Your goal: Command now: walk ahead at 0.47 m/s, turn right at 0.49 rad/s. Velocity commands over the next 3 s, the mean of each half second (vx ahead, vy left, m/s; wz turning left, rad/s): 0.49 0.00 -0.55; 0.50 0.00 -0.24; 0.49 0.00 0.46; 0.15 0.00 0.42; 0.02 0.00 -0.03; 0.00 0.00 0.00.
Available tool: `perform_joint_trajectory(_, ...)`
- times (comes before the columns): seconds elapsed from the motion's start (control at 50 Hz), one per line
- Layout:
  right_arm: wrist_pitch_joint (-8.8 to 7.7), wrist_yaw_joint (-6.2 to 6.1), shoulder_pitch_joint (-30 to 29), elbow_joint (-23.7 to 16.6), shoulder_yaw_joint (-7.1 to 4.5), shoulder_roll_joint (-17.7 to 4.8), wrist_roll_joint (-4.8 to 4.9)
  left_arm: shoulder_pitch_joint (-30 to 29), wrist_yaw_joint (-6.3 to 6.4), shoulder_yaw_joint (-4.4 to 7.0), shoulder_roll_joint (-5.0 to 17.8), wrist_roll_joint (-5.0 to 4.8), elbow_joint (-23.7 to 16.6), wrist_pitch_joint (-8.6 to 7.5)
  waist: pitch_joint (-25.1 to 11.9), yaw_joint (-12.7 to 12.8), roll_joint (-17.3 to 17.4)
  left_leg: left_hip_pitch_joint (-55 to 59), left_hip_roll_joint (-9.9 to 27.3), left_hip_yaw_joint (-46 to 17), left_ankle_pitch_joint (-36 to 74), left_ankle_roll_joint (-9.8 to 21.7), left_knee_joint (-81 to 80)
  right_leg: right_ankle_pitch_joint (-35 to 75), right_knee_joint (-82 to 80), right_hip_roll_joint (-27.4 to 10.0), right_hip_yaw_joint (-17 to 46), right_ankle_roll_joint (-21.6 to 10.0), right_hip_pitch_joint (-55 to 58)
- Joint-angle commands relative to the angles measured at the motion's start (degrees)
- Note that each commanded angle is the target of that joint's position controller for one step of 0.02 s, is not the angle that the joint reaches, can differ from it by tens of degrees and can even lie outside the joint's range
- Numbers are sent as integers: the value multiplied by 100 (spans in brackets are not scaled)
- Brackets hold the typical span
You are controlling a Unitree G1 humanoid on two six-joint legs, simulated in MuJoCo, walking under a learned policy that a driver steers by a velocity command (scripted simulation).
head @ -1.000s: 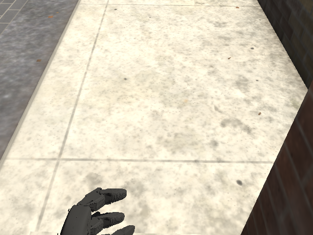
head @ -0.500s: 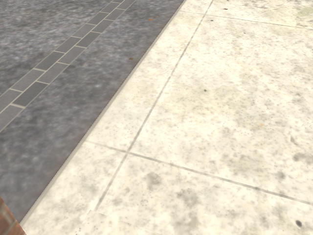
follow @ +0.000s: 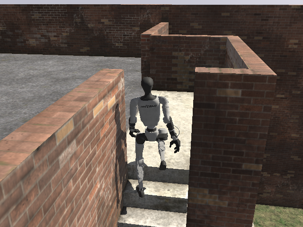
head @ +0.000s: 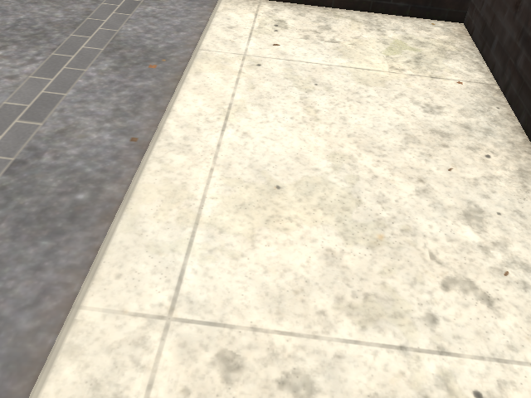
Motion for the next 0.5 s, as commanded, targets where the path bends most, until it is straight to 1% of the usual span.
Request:
perform_joint_trajectory(0.02,-69,-10,-402,-432,-52,-582,-92,-29,21,-107,-87,102,-612,52,1677,401,686,183,1565,-1377,1312,746,-2090,-198,1291,-311,822,-70,-2137)
perform_joint_trajectory(0.04,-26,11,-450,-449,-50,-572,-87,-163,-27,-113,-31,70,-722,48,1578,351,571,363,1368,-986,1670,703,-1993,-176,1319,-318,658,8,-2159)
perform_joint_trajectory(0.06,-100,28,-324,-432,-45,-593,-87,-511,-74,-123,-25,-22,-891,-2,1521,207,607,577,1312,-924,1694,792,-2013,-103,1563,-378,481,22,-2463)
perform_joint_trajectory(0.08,-112,36,-132,-298,-10,-512,-51,-767,-147,-199,-199,-84,-1150,-49,1525,232,557,718,1316,-903,1751,810,-2011,-117,1695,-562,610,-53,-2762)
perform_joint_trajectory(0.1,-15,43,-77,-287,-191,-898,-74,-1039,-272,-330,-473,-188,-1324,-78,1612,204,726,903,1360,-803,1946,794,-2130,-418,1159,-718,418,-29,-3050)
perform_joint_trajectory(0.12,52,23,29,-308,-175,-827,-77,-1380,-329,-366,-437,-278,-1446,-92,1689,57,793,903,1271,-659,1901,814,-2283,-488,712,-823,191,-3,-3043)
perform_joint_trajectory(0.14,92,-13,62,-287,-165,-733,-43,-1692,-383,-385,-387,-260,-1597,-88,1726,-19,779,938,1187,-561,1902,839,-2488,-495,207,-963,-46,42,-2977)
perform_joint_trajectory(0.16,212,-81,78,-162,-263,-958,103,-2301,-520,-624,-766,-270,-1891,-33,1763,-30,973,661,1274,-452,2294,864,-3384,-1175,-1768,-1409,-679,-102,-2169)
perform_joint_trajectory(0.18,271,-125,459,-22,-289,-921,186,-2959,-587,-671,-813,-280,-2107,-30,1750,-336,854,457,1376,-413,2617,982,-3884,-1311,-2716,-1367,-1066,-184,-1221)
perform_joint_trajectory(0.2,227,-95,-14,6,-254,-996,289,-2820,-628,-569,-688,-292,-2032,-38,1615,29,990,220,1301,22,4806,874,-3918,-1182,-3405,-1150,-1572,-453,75)
perform_joint_trajectory(0.22,96,-48,54,169,-258,-1252,331,-2548,-617,-404,-374,-343,-1952,-104,1294,289,1428,259,1167,270,8507,909,-3480,-1311,-3577,-607,-2032,-732,1217)
perform_joint_trajectory(0.24,11,-28,264,438,-265,-1550,357,-1777,-537,-182,-39,-343,-1787,-77,787,776,1993,814,1264,289,11106,1045,-2840,-1721,-3748,-94,-2083,-1002,2068)
perform_joint_trajectory(0.26,-100,48,179,440,-314,-1908,386,-849,-470,31,469,-329,-1573,-4,308,1298,2234,1158,1318,178,11988,1159,-2129,-1848,-4270,115,-1873,-1220,2823)
perform_joint_trajectory(0.28,-256,168,-214,219,-295,-2089,425,225,-415,282,891,-265,-1279,-8,-279,2005,2618,1190,1079,223,11644,1457,-941,-1749,-5531,383,-1308,-1389,4061)
perform_joint_trajectory(0.3,-431,176,-696,-131,-280,-1748,325,777,-329,453,1016,-180,-792,114,-388,2152,2064,-549,563,-131,9342,1226,635,-2037,-6659,137,640,-1851,5424)
perform_joint_trajectory(0.32,-665,344,-1155,-522,-108,-1036,155,974,-202,587,1449,-67,-571,115,-661,1685,-196,-2132,-741,-714,2819,915,2961,-4724,-9132,-1111,4488,-2653,6050)
perform_joint_trajectory(0.34,-912,625,-1647,-780,-181,-1094,118,572,-110,391,1128,90,-553,-155,-1180,1203,-89,-2126,-1193,-2397,1891,860,5189,-6040,-10573,-1579,6566,-2357,5412)
perform_joint_trajectory(0.36,-957,758,-2202,-1249,-126,-666,289,581,-125,242,756,203,-291,-358,-434,825,111,-2717,-1095,-2530,1798,959,6291,-5221,-10796,-1779,6100,-1839,4532)
perform_joint_trajectory(0.38,-931,769,-2523,-1311,23,-243,158,660,-247,264,643,68,55,-629,398,580,-33,-3169,-1017,-2275,1631,1140,6905,-4213,-10808,-1733,5291,-1661,3826)
perform_joint_trajectory(0.4,-843,717,-2555,-1388,122,-69,101,391,-295,196,308,-40,183,-777,854,228,384,-3501,-783,-2127,1635,1186,7144,-3263,-10414,-1451,4191,-1506,3179)
perform_joint_trajectory(0.42,-729,751,-2215,-1330,215,57,131,185,-340,68,-78,16,362,-851,850,-69,194,-3711,-682,-2023,1557,1248,7856,-2882,-10163,-1232,3508,-1411,2928)
perform_joint_trajectory(0.44,-662,805,-2067,-1353,306,100,187,190,-388,14,-247,45,484,-901,842,-236,95,-4000,-578,-1916,1568,1268,8041,-2421,-10053,-965,2853,-1344,2881)
perform_joint_trajectory(0.46,-641,778,-1869,-1377,399,226,188,181,-508,-20,-232,13,580,-939,881,-430,179,-4199,-431,-1895,1874,1321,7765,-1566,-9824,-838,2193,-1237,2669)
perform_joint_trajectory(0.48,-626,649,-1743,-1277,404,137,234,81,-562,30,-11,53,432,-958,920,-479,291,-4319,-403,-1690,1865,1252,7221,-839,-9777,-778,1645,-1240,2488)
perform_joint_trajectory(0.5,-625,595,-1784,-1310,421,56,138,93,-610,-30,-58,120,491,-1022,722,-522,503,-4203,-231,-1654,2368,1217,6360,-433,-9716,-654,1328,-1204,2362)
